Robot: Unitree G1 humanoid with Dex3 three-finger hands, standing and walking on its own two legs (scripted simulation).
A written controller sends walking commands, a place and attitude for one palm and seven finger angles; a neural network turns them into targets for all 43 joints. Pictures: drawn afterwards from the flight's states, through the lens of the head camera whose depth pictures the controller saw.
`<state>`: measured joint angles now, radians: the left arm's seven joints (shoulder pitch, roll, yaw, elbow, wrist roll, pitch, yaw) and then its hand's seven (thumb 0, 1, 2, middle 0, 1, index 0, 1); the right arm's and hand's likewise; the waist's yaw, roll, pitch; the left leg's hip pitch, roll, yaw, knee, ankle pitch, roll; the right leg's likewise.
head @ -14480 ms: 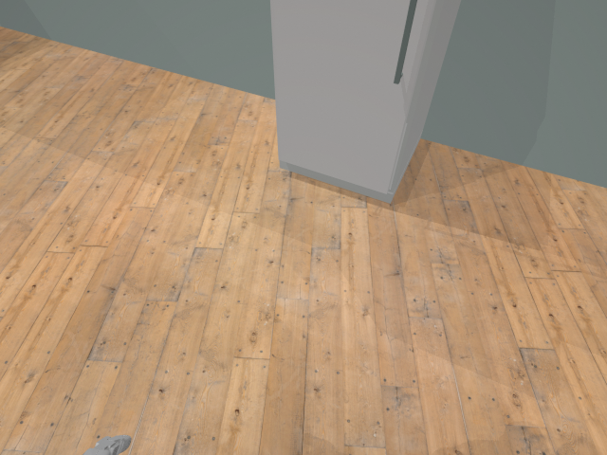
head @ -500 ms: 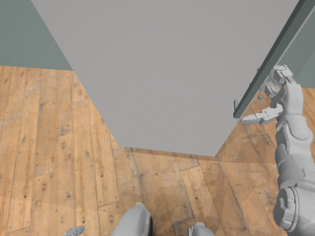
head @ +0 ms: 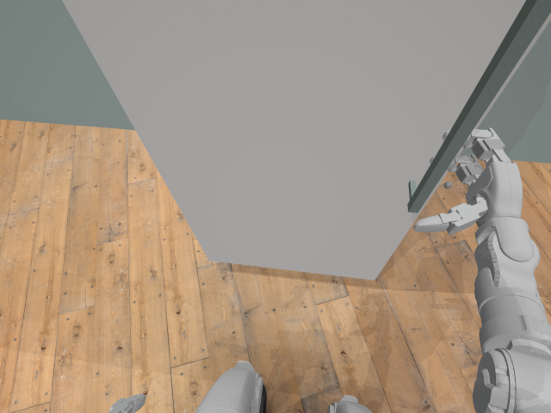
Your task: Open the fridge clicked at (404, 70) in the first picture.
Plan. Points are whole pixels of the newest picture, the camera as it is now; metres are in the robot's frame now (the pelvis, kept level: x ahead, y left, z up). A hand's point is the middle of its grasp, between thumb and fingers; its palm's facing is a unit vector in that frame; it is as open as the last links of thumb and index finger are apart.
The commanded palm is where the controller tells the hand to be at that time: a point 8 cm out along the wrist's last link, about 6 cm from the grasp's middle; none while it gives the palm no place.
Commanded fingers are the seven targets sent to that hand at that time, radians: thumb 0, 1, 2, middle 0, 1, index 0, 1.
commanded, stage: slide the fingers in behind the handle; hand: right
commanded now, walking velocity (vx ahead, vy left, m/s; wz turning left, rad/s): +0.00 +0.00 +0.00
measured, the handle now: (463, 110) +0.51 -0.17 +0.14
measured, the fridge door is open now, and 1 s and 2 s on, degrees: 0 0 0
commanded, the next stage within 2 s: grip the handle and tug to test in 1.38 s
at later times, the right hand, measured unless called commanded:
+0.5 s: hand (436, 181) +0.45 -0.16 +0.06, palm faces -0.04 +1.00 -0.02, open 14.0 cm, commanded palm +0.42 -0.21 +0.06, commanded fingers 0.00 0.50 -0.30 0.30 1.20 0.30 1.20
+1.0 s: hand (422, 178) +0.46 -0.14 +0.05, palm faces -0.03 +1.00 -0.01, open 14.0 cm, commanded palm +0.43 -0.19 +0.06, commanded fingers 0.00 0.50 -0.30 0.30 1.20 0.30 1.20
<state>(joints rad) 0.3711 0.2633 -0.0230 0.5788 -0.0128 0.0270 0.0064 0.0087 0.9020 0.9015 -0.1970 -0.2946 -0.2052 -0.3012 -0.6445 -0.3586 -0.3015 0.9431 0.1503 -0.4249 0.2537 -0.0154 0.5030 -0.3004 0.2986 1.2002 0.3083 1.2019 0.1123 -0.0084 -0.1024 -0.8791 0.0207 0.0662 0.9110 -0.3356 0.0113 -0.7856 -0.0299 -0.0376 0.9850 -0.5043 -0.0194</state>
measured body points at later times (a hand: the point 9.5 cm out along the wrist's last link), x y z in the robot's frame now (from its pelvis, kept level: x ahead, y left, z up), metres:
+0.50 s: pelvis +0.00 +0.00 +0.00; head +0.10 -0.01 +0.43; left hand +0.06 +0.26 -0.12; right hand +0.45 -0.21 +0.06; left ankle +0.05 +0.12 -0.68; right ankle -0.02 -0.10 -0.68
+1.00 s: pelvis +0.00 +0.00 +0.00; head +0.11 -0.01 +0.43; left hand +0.06 +0.26 -0.12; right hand +0.45 -0.19 +0.06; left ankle +0.05 +0.12 -0.68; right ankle -0.02 -0.10 -0.68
